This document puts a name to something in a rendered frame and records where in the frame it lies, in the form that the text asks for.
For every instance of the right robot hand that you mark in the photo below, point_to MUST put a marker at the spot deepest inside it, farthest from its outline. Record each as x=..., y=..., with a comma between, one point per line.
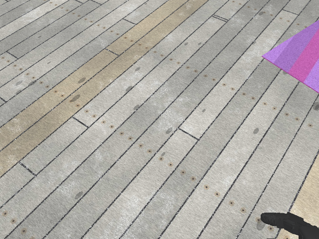
x=291, y=223

